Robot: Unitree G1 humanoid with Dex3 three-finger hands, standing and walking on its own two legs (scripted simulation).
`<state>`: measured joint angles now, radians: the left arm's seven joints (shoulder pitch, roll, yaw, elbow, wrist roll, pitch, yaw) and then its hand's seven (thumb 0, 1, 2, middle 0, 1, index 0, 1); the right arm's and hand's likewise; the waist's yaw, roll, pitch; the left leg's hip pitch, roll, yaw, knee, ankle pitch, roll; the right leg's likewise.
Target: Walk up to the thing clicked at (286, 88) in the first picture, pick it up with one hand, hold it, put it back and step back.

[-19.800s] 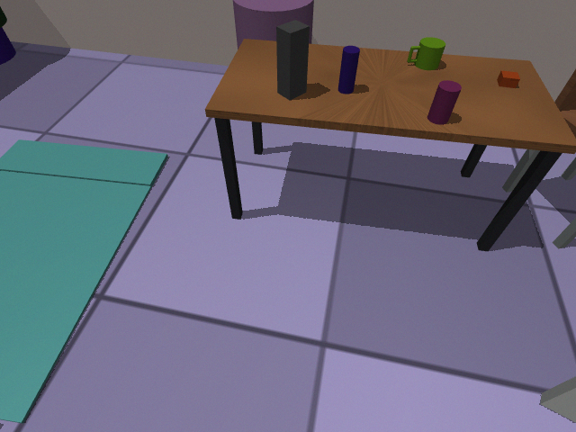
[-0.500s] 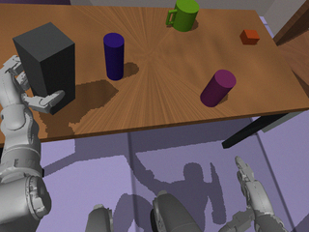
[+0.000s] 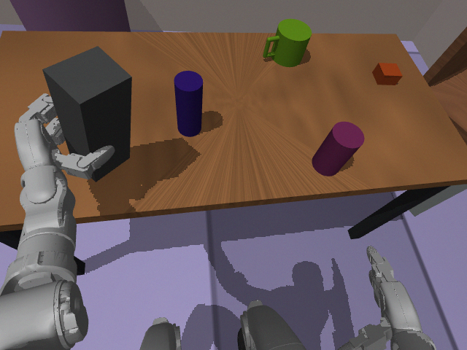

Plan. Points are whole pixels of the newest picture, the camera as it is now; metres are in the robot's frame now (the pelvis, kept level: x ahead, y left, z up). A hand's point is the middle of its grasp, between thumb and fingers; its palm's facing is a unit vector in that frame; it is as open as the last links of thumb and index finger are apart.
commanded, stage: lift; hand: left
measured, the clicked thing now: (96, 124) +0.49 +0.16 +0.06
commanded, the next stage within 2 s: hold in 1.18 s
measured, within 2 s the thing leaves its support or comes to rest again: neither
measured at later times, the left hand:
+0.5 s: hand (67, 150) +0.40 +0.18 +0.11, palm faces +0.21 -0.98 -0.02, open 10.3 cm
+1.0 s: hand (61, 158) +0.36 +0.17 +0.15, palm faces +0.21 -0.98 +0.00, open 10.3 cm
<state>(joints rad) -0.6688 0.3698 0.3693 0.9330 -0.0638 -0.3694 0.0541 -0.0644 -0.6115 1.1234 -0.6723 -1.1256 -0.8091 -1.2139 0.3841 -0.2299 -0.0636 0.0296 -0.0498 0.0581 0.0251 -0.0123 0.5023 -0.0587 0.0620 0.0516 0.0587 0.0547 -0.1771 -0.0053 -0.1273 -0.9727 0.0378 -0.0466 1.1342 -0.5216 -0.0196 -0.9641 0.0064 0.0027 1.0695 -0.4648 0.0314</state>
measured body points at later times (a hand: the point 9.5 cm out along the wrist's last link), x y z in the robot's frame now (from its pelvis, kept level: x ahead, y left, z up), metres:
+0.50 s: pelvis +0.01 +0.00 +0.03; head +0.06 +0.00 +0.48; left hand +0.39 +0.23 +0.11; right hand +0.17 -0.27 +0.00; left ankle +0.01 +0.12 -0.65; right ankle +0.02 -0.14 -0.65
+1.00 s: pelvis +0.01 -0.01 +0.05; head +0.02 -0.01 +0.50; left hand +0.35 +0.22 +0.15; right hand +0.16 -0.27 -0.01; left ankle +0.01 +0.12 -0.65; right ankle +0.02 -0.14 -0.65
